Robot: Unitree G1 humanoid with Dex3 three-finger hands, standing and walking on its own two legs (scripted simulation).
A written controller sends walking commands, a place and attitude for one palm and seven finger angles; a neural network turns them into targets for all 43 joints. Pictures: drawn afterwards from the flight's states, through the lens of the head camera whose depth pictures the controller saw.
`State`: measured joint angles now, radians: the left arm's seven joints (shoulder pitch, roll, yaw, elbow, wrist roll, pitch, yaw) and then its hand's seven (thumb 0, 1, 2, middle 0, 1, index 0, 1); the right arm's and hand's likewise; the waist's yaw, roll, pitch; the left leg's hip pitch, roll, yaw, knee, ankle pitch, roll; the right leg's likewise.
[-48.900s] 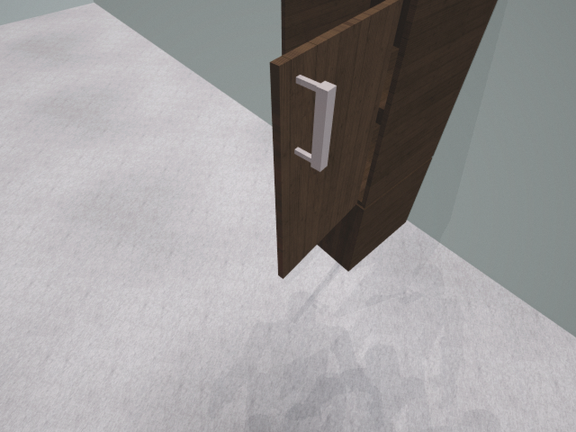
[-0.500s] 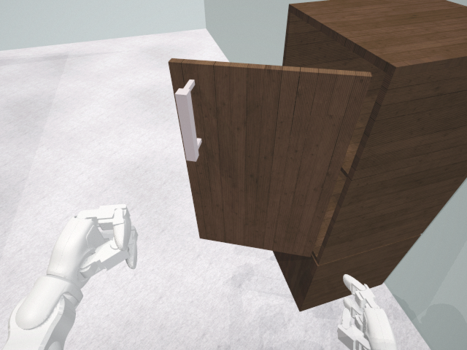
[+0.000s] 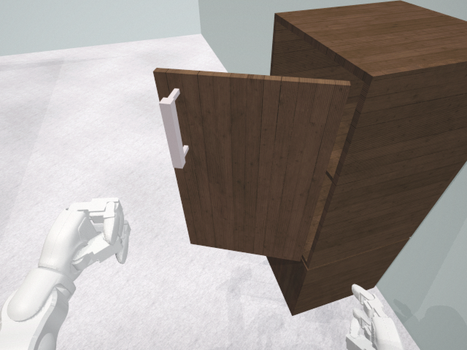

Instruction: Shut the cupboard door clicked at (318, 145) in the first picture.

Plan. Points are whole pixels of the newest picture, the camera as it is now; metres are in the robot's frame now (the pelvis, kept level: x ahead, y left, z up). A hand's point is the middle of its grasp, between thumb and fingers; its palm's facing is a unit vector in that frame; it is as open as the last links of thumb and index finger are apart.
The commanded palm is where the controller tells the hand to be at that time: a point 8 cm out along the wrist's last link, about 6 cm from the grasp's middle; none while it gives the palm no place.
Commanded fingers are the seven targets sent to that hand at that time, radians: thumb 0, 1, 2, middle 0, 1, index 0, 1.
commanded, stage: raise the hand and make a fist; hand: left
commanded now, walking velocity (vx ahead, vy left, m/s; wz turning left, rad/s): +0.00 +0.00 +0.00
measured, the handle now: (177, 129) +0.49 +0.17 +0.15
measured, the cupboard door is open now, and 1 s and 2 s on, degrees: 62 62 62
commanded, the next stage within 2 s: bring the fist close to the handle in 0.06 s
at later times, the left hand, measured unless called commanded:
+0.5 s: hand (134, 206) +0.28 +0.18 +0.15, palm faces -0.11 -0.99 -0.06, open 3.1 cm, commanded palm +0.26 +0.23 +0.15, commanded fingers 0.00 0.90 0.90 -1.30 -1.50 -1.30 -1.50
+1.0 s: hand (167, 177) +0.36 +0.16 +0.14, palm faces -0.11 -0.99 -0.02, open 3.1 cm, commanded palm +0.34 +0.21 +0.15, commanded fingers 0.00 0.90 0.90 -1.30 -1.50 -1.30 -1.50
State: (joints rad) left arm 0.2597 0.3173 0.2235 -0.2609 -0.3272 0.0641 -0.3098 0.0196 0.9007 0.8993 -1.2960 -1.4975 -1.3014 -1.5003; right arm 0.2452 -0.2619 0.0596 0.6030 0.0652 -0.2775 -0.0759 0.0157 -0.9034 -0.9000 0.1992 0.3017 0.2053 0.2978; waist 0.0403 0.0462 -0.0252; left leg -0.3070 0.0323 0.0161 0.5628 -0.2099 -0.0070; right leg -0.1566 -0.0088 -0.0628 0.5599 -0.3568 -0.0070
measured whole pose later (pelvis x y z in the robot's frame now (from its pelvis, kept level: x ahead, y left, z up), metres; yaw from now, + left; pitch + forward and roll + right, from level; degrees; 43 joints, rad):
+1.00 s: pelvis +0.01 +0.01 +0.00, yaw -1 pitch +0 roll +0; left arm -0.24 0.27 0.15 0.17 -0.24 0.13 -0.20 0.02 0.90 0.90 -1.30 -1.50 -1.30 -1.50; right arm 0.21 -0.25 0.06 0.64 0.06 -0.17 -0.07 0.01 -0.90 -0.90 0.20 0.30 0.21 0.30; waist -0.01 0.04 -0.02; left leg -0.33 0.02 0.05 0.56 -0.23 0.01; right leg -0.19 -0.02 -0.03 0.56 -0.37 0.01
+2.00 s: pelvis +0.01 +0.00 +0.00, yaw -1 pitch +2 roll +0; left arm -0.52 0.32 0.18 0.53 -0.24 0.01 -0.29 0.02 0.90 0.90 -1.30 -1.50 -1.30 -1.50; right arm 0.25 -0.27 0.04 0.65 0.07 -0.09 -0.07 0.01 -0.90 -0.90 0.20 0.30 0.21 0.30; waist -0.04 0.05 -0.03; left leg -0.37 0.03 0.04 0.57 -0.22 0.00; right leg -0.24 -0.01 -0.04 0.58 -0.37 0.00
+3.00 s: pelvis +0.02 +0.01 -0.02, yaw -3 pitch +12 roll +0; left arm -1.07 0.45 0.25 1.20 -0.16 -0.18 -0.45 0.00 0.87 0.90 -1.29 -1.50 -1.30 -1.50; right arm 0.40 -0.31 0.00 0.73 0.02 -0.08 -0.06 0.01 -0.90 -0.90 0.20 0.30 0.21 0.30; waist -0.18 0.04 -0.07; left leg -0.65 0.05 0.05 0.72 -0.28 0.00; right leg -0.52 0.00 -0.02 0.72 -0.42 0.00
